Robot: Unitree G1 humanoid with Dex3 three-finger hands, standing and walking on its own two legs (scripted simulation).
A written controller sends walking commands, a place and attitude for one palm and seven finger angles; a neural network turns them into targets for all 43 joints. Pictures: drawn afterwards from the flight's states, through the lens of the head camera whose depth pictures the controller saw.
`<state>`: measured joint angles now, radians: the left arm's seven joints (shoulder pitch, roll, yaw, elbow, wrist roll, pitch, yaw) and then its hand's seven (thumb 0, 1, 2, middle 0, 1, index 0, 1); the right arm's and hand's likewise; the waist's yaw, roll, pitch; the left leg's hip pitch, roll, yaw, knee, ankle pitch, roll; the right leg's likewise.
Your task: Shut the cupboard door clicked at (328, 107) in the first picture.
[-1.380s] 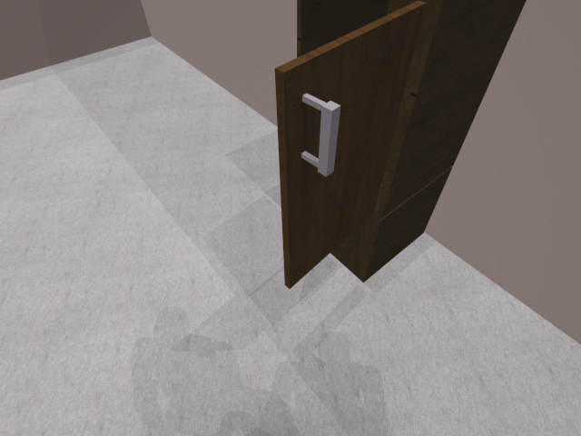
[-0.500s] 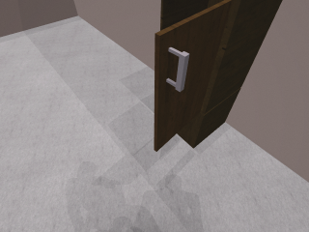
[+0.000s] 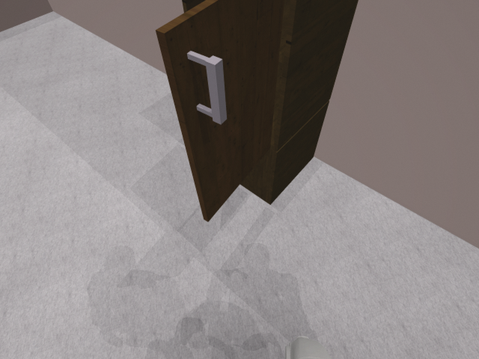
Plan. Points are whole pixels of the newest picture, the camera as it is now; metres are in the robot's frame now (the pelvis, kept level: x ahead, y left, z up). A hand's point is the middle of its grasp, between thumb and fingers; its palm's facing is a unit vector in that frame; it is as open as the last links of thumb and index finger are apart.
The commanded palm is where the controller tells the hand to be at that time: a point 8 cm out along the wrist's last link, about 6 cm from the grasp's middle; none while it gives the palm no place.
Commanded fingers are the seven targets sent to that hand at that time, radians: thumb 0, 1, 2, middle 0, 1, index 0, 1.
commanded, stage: walk around to get in front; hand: left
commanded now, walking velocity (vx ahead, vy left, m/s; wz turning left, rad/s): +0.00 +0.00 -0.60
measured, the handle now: (207, 88) +0.53 +0.09 +0.14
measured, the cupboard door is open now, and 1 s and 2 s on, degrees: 95 95 95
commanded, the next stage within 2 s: none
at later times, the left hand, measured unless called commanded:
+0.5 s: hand (181, 337) +0.17 +0.13 -0.17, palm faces -0.23 -0.95 -0.22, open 7.4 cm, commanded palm none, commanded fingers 0.00 0.90 0.90 -0.20 -0.30 -0.20 -0.30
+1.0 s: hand (235, 249) +0.35 +0.04 -0.15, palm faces -0.62 -0.75 -0.24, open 7.4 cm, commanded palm none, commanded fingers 0.00 0.90 0.90 -0.20 -0.30 -0.20 -0.30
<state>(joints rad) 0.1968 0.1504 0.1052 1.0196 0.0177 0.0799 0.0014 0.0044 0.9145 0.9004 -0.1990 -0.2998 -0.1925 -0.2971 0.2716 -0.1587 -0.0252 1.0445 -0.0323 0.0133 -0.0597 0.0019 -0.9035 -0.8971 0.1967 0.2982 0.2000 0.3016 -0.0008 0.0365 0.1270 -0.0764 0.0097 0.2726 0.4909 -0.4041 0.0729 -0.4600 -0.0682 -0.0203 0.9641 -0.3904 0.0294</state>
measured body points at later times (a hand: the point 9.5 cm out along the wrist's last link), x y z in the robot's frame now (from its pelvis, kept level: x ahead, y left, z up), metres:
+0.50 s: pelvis +0.07 -0.04 +0.01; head +0.15 -0.05 +0.45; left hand +0.19 +0.18 -0.15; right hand +0.16 -0.33 -0.12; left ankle +0.11 +0.10 -0.70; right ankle +0.03 -0.16 -0.73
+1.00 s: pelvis +0.11 -0.04 +0.00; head +0.16 -0.08 +0.44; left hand +0.38 +0.08 -0.14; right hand -0.05 -0.24 -0.15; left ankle +0.13 +0.08 -0.73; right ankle +0.06 -0.13 -0.73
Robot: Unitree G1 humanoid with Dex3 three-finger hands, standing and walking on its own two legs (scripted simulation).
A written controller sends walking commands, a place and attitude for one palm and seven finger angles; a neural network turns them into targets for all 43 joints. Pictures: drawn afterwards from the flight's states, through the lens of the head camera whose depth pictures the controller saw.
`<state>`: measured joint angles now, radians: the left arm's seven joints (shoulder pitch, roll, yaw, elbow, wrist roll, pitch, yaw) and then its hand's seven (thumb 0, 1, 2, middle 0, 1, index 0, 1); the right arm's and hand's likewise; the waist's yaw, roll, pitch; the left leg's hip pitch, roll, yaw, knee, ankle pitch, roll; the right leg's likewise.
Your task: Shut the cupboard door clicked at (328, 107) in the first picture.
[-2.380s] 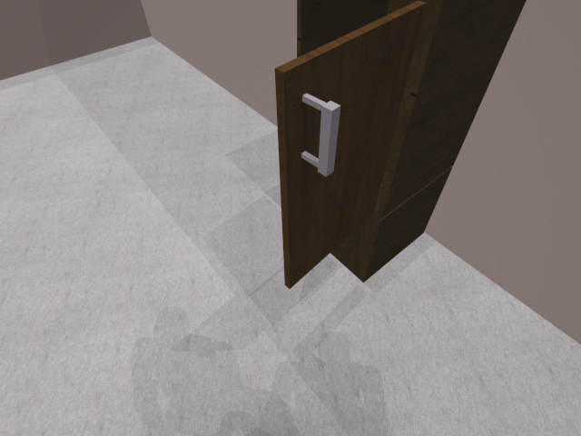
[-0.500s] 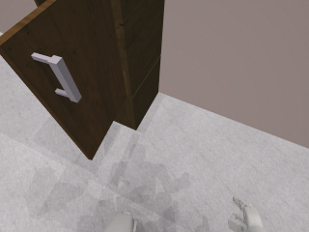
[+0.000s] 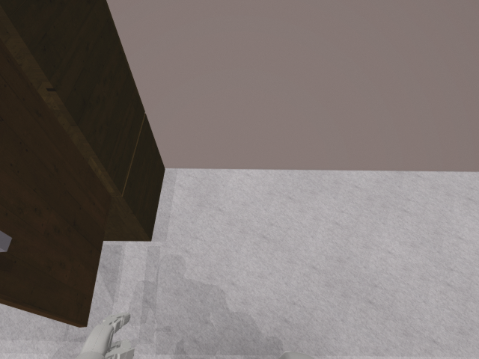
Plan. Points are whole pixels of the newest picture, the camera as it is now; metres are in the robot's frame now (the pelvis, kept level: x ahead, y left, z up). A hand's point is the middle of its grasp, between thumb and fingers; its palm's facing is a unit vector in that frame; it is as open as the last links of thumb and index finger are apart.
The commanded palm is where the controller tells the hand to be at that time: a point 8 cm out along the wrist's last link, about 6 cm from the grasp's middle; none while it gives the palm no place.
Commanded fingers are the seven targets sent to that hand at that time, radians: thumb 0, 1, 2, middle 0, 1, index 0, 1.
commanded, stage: walk around to get in front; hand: left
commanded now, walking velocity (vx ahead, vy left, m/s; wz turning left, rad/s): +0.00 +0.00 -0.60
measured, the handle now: out of the picture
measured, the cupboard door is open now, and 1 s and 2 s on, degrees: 95 95 95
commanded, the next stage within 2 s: none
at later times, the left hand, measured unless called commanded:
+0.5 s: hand (135, 351) +0.15 +0.20 -0.17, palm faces -0.20 -0.96 -0.19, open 7.4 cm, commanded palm none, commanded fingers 0.00 0.90 0.90 -0.20 -0.30 -0.20 -0.30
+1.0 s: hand (191, 300) +0.23 +0.11 -0.15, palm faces -0.52 -0.82 -0.25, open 7.4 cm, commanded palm none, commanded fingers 0.00 0.90 0.90 -0.20 -0.30 -0.20 -0.30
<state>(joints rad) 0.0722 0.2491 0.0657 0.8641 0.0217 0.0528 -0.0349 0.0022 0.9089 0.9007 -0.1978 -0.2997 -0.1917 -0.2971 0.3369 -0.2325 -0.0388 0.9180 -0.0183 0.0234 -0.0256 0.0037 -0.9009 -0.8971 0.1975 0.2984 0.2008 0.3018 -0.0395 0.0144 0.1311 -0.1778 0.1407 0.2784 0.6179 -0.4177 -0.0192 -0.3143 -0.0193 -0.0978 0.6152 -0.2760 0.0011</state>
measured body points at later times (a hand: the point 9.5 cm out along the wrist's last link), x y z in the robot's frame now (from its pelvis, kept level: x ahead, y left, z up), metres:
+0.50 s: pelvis +0.03 +0.02 +0.00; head +0.09 +0.04 +0.45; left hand +0.16 +0.25 -0.15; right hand +0.07 -0.24 -0.12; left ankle +0.04 +0.14 -0.73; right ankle -0.02 -0.09 -0.68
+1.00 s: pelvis +0.05 -0.02 +0.01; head +0.10 -0.06 +0.46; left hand +0.26 +0.15 -0.13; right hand -0.02 -0.29 -0.13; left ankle +0.13 +0.12 -0.66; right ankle +0.00 -0.10 -0.73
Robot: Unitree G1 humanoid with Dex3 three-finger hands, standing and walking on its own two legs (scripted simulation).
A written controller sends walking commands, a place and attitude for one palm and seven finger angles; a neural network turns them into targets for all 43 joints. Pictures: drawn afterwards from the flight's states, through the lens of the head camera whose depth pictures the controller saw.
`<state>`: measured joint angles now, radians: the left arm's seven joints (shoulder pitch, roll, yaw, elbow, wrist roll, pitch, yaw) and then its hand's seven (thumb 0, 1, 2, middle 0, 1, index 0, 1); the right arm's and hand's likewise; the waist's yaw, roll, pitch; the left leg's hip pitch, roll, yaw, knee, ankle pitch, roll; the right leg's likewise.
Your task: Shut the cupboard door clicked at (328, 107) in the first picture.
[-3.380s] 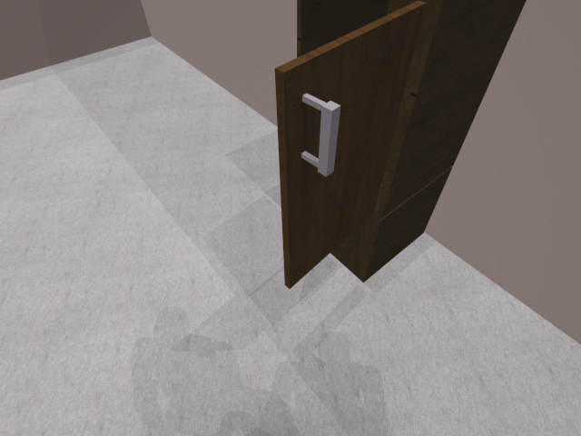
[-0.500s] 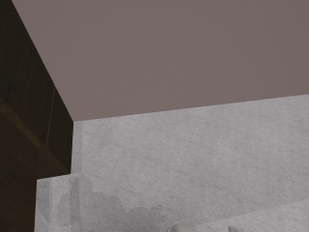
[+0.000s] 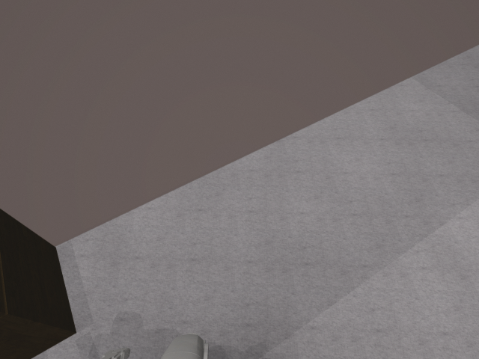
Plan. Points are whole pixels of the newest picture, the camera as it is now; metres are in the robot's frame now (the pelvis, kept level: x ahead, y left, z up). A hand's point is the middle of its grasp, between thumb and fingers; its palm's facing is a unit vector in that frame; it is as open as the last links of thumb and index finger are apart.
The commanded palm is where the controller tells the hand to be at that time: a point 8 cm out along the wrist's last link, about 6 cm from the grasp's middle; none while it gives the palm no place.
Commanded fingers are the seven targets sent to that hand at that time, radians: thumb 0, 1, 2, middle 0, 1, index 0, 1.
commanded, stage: walk around to get in front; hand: left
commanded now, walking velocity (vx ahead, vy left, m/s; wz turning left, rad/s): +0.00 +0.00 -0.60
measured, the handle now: out of the picture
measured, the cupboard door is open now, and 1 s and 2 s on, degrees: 95 95 95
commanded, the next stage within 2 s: none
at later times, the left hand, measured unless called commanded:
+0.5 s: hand (155, 319) +0.20 +0.19 -0.16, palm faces -0.29 -0.93 -0.22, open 7.4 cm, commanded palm none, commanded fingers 0.00 0.90 0.90 -0.20 -0.30 -0.20 -0.30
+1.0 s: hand (190, 305) +0.23 +0.12 -0.18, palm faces -0.50 -0.85 -0.20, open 7.4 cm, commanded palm none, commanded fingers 0.00 0.90 0.90 -0.20 -0.30 -0.20 -0.30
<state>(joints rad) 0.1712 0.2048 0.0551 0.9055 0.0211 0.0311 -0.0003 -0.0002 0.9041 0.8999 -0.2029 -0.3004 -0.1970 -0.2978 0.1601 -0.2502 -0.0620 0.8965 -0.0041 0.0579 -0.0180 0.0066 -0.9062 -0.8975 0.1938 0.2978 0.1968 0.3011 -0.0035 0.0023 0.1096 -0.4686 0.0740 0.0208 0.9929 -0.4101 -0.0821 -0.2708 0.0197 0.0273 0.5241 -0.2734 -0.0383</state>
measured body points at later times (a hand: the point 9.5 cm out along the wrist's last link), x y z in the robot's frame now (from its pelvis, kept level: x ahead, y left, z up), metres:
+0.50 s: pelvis +0.04 +0.02 +0.00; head +0.10 +0.01 +0.44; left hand +0.21 +0.23 -0.15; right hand +0.00 -0.23 -0.15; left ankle +0.03 +0.14 -0.74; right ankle +0.00 -0.10 -0.70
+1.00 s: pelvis +0.08 -0.01 -0.01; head +0.13 -0.03 +0.44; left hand +0.26 +0.17 -0.16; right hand +0.04 -0.29 -0.13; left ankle +0.14 +0.10 -0.73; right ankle +0.01 -0.09 -0.74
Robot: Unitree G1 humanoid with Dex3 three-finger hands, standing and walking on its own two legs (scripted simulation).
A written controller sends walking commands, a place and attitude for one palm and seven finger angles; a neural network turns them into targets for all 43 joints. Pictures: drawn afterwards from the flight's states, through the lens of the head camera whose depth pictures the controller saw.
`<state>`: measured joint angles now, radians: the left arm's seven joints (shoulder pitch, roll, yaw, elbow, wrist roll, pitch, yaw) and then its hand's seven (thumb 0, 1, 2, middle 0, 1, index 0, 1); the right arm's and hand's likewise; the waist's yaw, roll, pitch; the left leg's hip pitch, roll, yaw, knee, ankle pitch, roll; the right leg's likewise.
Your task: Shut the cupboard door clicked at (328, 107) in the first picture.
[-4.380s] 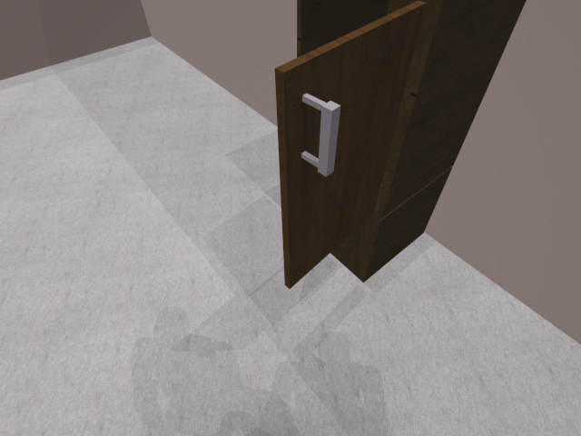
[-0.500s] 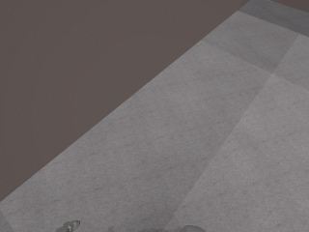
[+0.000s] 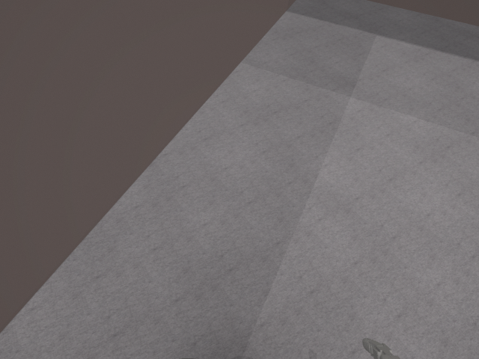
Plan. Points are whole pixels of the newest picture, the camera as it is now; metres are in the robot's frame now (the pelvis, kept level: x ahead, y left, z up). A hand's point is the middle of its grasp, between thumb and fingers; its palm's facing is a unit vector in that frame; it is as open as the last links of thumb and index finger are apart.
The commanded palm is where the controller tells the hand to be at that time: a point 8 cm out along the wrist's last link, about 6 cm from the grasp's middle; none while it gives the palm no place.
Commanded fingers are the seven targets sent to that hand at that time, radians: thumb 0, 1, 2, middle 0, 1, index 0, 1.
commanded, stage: walk around to get in front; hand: left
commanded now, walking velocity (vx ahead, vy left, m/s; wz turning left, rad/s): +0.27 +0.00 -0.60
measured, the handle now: out of the picture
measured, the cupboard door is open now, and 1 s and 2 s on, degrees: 95 95 95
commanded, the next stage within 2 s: walk to a spot facing it in 1.56 s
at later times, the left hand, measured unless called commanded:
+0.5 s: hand (223, 261) +0.32 +0.06 -0.16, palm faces -0.36 -0.90 -0.24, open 7.4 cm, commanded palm none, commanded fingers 0.00 0.90 0.90 -0.20 -0.30 -0.20 -0.30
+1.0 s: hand (233, 238) +0.39 +0.05 -0.19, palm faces -0.41 -0.90 -0.15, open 7.4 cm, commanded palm none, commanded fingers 0.00 0.90 0.90 -0.20 -0.30 -0.20 -0.30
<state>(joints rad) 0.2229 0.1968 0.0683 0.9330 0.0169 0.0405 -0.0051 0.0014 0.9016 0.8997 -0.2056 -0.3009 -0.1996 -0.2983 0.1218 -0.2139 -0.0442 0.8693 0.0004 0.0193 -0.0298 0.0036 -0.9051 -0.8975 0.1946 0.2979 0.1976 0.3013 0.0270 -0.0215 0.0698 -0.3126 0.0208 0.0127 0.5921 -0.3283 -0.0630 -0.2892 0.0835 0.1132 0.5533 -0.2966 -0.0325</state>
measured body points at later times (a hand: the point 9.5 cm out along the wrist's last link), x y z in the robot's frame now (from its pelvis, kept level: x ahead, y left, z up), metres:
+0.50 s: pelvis +0.12 -0.07 -0.02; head +0.16 -0.10 +0.43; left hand +0.34 +0.11 -0.14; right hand -0.04 -0.29 -0.17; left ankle +0.04 +0.12 -0.66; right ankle +0.14 -0.16 -0.73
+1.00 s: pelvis +0.35 -0.13 -0.01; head +0.38 -0.12 +0.44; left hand +0.42 +0.09 -0.17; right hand +0.35 -0.39 -0.13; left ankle +0.43 -0.07 -0.73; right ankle +0.17 -0.17 -0.66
